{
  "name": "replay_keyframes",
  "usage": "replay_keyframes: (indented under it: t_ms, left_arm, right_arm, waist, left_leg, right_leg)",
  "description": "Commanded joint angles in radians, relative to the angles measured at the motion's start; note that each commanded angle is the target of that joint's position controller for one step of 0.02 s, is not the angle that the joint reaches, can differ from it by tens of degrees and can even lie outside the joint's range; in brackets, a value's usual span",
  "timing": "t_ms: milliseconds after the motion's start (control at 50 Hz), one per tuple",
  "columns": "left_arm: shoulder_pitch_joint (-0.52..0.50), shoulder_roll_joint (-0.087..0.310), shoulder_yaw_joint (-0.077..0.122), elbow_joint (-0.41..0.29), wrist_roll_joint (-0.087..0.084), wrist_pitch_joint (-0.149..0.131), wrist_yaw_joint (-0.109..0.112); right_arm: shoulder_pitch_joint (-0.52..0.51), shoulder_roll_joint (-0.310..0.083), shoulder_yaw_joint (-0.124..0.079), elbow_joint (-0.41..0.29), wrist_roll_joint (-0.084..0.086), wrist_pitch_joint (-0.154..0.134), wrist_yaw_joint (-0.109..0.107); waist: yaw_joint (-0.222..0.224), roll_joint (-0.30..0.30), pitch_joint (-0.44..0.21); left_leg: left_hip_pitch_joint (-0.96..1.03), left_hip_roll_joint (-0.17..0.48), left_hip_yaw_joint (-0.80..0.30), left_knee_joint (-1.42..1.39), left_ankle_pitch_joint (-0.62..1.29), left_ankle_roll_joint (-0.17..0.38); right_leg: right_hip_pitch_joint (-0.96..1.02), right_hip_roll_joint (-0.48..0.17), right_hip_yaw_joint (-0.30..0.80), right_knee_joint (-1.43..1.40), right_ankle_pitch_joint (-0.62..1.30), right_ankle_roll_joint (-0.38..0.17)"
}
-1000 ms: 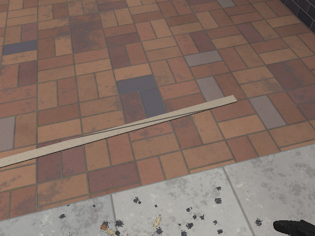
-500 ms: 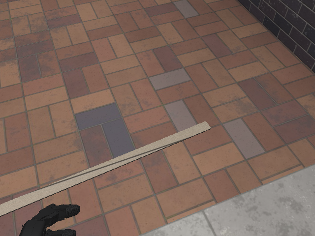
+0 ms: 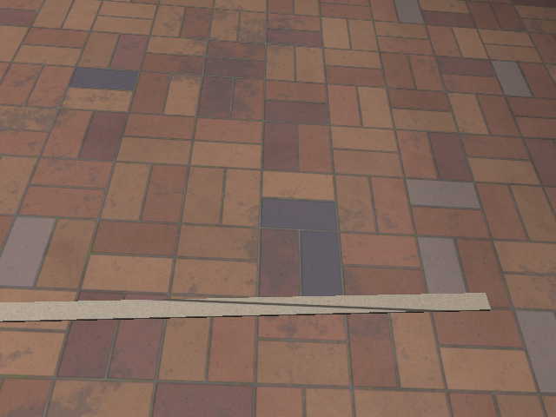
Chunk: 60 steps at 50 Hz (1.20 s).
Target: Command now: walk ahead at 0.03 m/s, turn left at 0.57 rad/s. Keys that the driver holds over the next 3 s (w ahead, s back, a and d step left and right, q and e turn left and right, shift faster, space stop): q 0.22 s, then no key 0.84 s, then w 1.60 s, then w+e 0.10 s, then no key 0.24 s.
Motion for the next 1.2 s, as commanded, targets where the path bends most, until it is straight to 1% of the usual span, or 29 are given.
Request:
replay_keyframes:
  t_ms: [20, 60, 140, 220, 260, 300, 340, 360, 380, 400, 420, 440, 480, 540, 580, 620, 640, 660, 680, 700, 720, 740, 780, 840, 1060, 1100, 1120, 1160, 1200]
  left_arm:
    - [-0.023, 0.105, 0.035, -0.058, 0.01, -0.01, 0.019]
    - [-0.01, 0.089, 0.033, -0.056, 0.001, -0.018, 0.013]
    - [-0.051, 0.056, 0.017, -0.069, -0.007, -0.028, 0.006]
    - [-0.05, 0.068, 0.014, -0.07, -0.014, -0.038, -0.012]
    - [-0.021, 0.08, 0.014, -0.06, -0.017, -0.043, -0.021]
    - [-0.001, 0.08, 0.013, -0.056, -0.017, -0.049, -0.031]
    - [0.048, 0.074, 0.011, -0.042, -0.009, -0.058, -0.041]
    - [0.062, 0.113, 0.017, -0.043, 0.006, -0.059, -0.039]
    - [0.043, 0.186, 0.027, -0.057, 0.02, -0.053, -0.032]
    - [0.035, 0.156, 0.017, -0.049, 0.039, -0.054, -0.034]
    - [0.017, 0.129, 0.009, -0.063, 0.031, -0.06, -0.033]
    - [-0.001, 0.125, 0.008, -0.061, 0.017, -0.061, -0.029]
    - [-0.029, 0.1, -0.004, -0.058, -0.006, -0.062, -0.025]
    - [-0.027, 0.078, -0.014, -0.037, -0.003, -0.045, -0.022]
    - [0.011, 0.098, -0.01, -0.022, -0.001, -0.032, -0.021]
    - [0.021, 0.111, -0.012, -0.01, -0.011, -0.024, -0.023]
    - [0.038, 0.102, -0.017, 0.001, -0.018, -0.027, -0.024]
    - [0.068, 0.089, -0.024, 0.011, -0.014, -0.038, -0.028]
    - [0.083, 0.074, -0.032, 0.006, 0.011, -0.054, -0.038]
    - [0.099, 0.04, -0.039, 0.02, 0.011, -0.062, -0.042]
    - [0.04, 0.072, -0.037, 0.026, 0.015, -0.06, -0.041]
    - [0.013, 0.075, -0.034, 0.03, 0.011, -0.057, -0.038]
    - [0.019, 0.069, -0.035, 0.044, 0.005, -0.041, -0.027]
    - [0.036, 0.064, -0.035, 0.073, 0.004, -0.034, -0.019]
    - [0.061, 0.07, -0.031, 0.182, -0.001, -0.03, -0.005]
    - [0.076, 0.061, -0.033, 0.202, -0.008, -0.029, -0.001]
    - [0.066, 0.057, -0.033, 0.199, -0.013, -0.032, -0.001]
    - [0.021, 0.048, -0.035, 0.168, -0.021, -0.055, -0.008]
    - [0.022, 0.054, -0.032, 0.159, -0.036, -0.086, -0.024]
  right_arm:
    - [-0.069, -0.169, -0.041, -0.089, 0.019, -0.031, -0.017]
    - [-0.055, -0.149, -0.032, -0.096, 0.015, -0.028, -0.026]
    - [-0.02, -0.169, -0.043, -0.101, 0.024, -0.018, -0.039]
    - [-0.032, -0.188, -0.053, -0.117, 0.021, -0.005, -0.032]
    - [-0.05, -0.179, -0.049, -0.124, 0.021, 0.0, -0.025]
    - [-0.063, -0.166, -0.042, -0.123, 0.025, 0.004, -0.021]
    - [-0.081, -0.148, -0.033, -0.121, 0.036, 0.009, -0.023]
    - [-0.05, -0.12, -0.024, -0.117, 0.027, 0.006, -0.025]
    - [0.016, -0.074, -0.011, -0.116, 0.005, -0.001, -0.021]
    - [-0.034, -0.122, -0.026, -0.135, 0.01, -0.01, -0.024]
    - [-0.044, -0.186, -0.047, -0.118, 0.013, -0.012, -0.029]
    - [-0.044, -0.191, -0.056, -0.103, 0.02, -0.008, -0.03]
    - [-0.025, -0.141, -0.047, -0.077, 0.018, 0.008, -0.034]
    - [-0.043, -0.057, -0.014, -0.072, 0.021, 0.006, -0.025]
    - [-0.079, -0.04, -0.003, -0.072, 0.026, 0.0, -0.021]
    - [-0.039, -0.057, -0.011, -0.044, 0.032, -0.001, -0.02]
    - [-0.022, -0.065, -0.012, -0.029, 0.026, -0.002, -0.019]
    - [-0.028, -0.1, -0.015, -0.034, 0.015, -0.002, -0.023]
    - [-0.021, -0.167, -0.026, -0.042, 0.006, 0.001, -0.032]
    - [-0.044, -0.148, -0.023, -0.022, 0.001, 0.001, -0.023]
    - [-0.061, -0.095, -0.013, -0.033, -0.001, -0.005, -0.01]
    - [-0.053, -0.076, -0.006, -0.021, -0.008, -0.012, -0.007]
    - [-0.051, -0.084, -0.004, -0.008, -0.005, -0.027, -0.006]
    - [-0.029, -0.07, 0.004, 0.013, -0.001, -0.04, -0.01]
    - [-0.016, -0.058, 0.014, 0.082, 0.005, -0.05, -0.014]
    - [0.01, -0.076, 0.007, 0.104, 0.012, -0.043, -0.019]
    - [0.023, -0.103, -0.002, 0.108, 0.017, -0.039, -0.021]
    - [0.066, -0.144, -0.014, 0.119, 0.025, -0.044, -0.022]
    - [0.06, -0.138, -0.015, 0.124, 0.03, -0.063, -0.024]
  waist:
    - [0.024, 0.163, -0.092]
    - [0.028, 0.155, -0.133]
    - [-0.002, 0.16, -0.136]
    - [-0.013, 0.189, -0.126]
    - [-0.013, 0.196, -0.14]
    - [-0.007, 0.194, -0.149]
    - [0.031, 0.172, -0.146]
    - [0.019, 0.106, -0.154]
    - [-0.043, -0.132, -0.16]
    - [-0.015, -0.239, -0.115]
    - [0.006, -0.159, -0.095]
    - [-0.001, -0.123, -0.087]
    - [-0.009, -0.098, -0.072]
    - [0.0, -0.133, -0.088]
    - [0.039, -0.159, -0.104]
    - [0.021, -0.148, -0.109]
    - [0.011, -0.13, -0.099]
    - [0.022, -0.088, -0.109]
    - [0.054, 0.039, -0.139]
    - [0.079, 0.157, -0.148]
    - [0.037, 0.112, -0.111]
    - [0.027, 0.092, -0.09]
    - [0.03, 0.104, -0.042]
    - [0.033, 0.099, -0.025]
    - [0.032, 0.044, -0.024]
    - [0.021, 0.072, -0.033]
    - [0.008, 0.115, -0.004]
    - [-0.019, 0.217, 0.069]
    - [-0.006, 0.234, 0.115]
  left_leg:
    - [0.145, 0.222, -0.311, -0.277, 0.274, 0.156]
    - [0.173, 0.199, -0.292, -0.262, 0.349, 0.16]
    - [0.245, 0.183, -0.324, -0.237, 0.32, 0.165]
    - [0.184, 0.177, -0.395, -0.227, 0.284, 0.185]
    - [0.185, 0.179, -0.415, -0.206, 0.335, 0.185]
    - [0.192, 0.172, -0.436, -0.172, 0.394, 0.175]
    - [0.152, 0.125, -0.419, -0.131, 0.344, 0.121]
    - [0.084, 0.077, -0.377, -0.076, 0.2, 0.069]
    - [-0.029, -0.066, -0.232, 0.096, -0.129, 0.005]
    - [-0.123, -0.108, -0.152, 0.22, -0.35, -0.046]
    - [-0.134, -0.079, -0.17, 0.38, -0.354, -0.076]
    - [-0.16, -0.081, -0.171, 0.459, -0.312, -0.093]
    - [-0.166, -0.065, -0.187, 0.484, -0.244, -0.125]
    - [-0.063, -0.026, -0.085, 0.261, -0.195, -0.146]
    - [0.019, -0.015, -0.032, 0.094, -0.171, -0.147]
    - [0.116, -0.024, -0.002, -0.124, -0.011, -0.129]
    - [0.185, -0.025, -0.002, -0.254, 0.111, -0.108]
    - [0.273, 0.019, -0.066, -0.268, 0.222, -0.08]
    - [0.34, 0.111, -0.149, -0.195, 0.448, -0.037]
    - [0.249, 0.112, -0.145, -0.165, 0.32, 0.015]
    - [0.196, 0.084, -0.141, -0.185, 0.192, 0.019]
    - [0.168, 0.074, -0.136, -0.199, 0.137, 0.006]
    - [0.129, 0.06, -0.129, -0.205, 0.135, -0.012]
    - [0.111, 0.053, -0.124, -0.204, 0.125, -0.019]
    - [0.124, 0.034, -0.106, -0.205, 0.135, -0.015]
    - [0.13, 0.026, -0.117, -0.239, -0.148, 0.008]
    - [0.115, 0.055, -0.173, -0.281, -0.343, 0.04]
    - [0.103, 0.197, -0.383, -0.401, -0.567, 0.131]
    - [0.094, 0.269, -0.473, -0.434, -0.508, 0.177]
  right_leg:
    - [-0.15, 0.005, 0.088, 0.157, 0.077, 0.004]
    - [-0.115, 0.024, 0.092, 0.151, 0.126, 0.017]
    - [-0.098, 0.038, 0.11, -0.079, 0.152, 0.04]
    - [0.023, 0.06, 0.115, -0.23, 0.116, 0.041]
    - [0.08, 0.057, 0.106, -0.285, 0.105, 0.033]
    - [0.138, 0.055, 0.095, -0.377, 0.127, 0.018]
    - [0.275, 0.043, 0.079, -0.604, 0.323, -0.017]
    - [0.37, -0.054, 0.156, -0.64, 0.425, -0.053]
    - [0.445, -0.237, 0.345, -0.645, 0.653, -0.144]
    - [0.362, -0.346, 0.49, -0.676, 0.669, -0.307]
    - [0.348, -0.338, 0.476, -0.684, 0.63, -0.338]
    - [0.36, -0.294, 0.418, -0.671, 0.607, -0.31]
    - [0.374, -0.238, 0.331, -0.649, 0.604, -0.267]
    - [0.386, -0.16, 0.216, -0.627, 0.648, -0.238]
    - [0.4, -0.158, 0.212, -0.609, 0.687, -0.242]
    - [0.396, -0.156, 0.218, -0.582, 0.677, -0.231]
    - [0.372, -0.144, 0.214, -0.58, 0.64, -0.204]
    - [0.317, -0.133, 0.213, -0.583, 0.562, -0.151]
    - [0.263, -0.081, 0.153, -0.537, 0.461, -0.097]
    - [0.314, -0.018, 0.081, -0.57, 0.296, -0.045]
    - [0.338, -0.007, 0.068, -0.552, 0.286, -0.013]
    - [0.339, -0.005, 0.064, -0.543, 0.294, -0.009]
    - [0.331, -0.008, 0.069, -0.537, 0.32, -0.015]
    - [0.336, -0.01, 0.072, -0.541, 0.324, -0.016]
    - [0.347, -0.013, 0.075, -0.556, 0.346, 0.001]
    - [0.314, 0.034, 0.02, -0.503, 0.155, -0.005]
    - [0.252, 0.061, -0.013, -0.438, 0.05, -0.012]
    - [0.112, 0.055, -0.021, -0.288, 0.006, -0.035]
    - [0.055, -0.001, 0.034, -0.218, -0.015, -0.081]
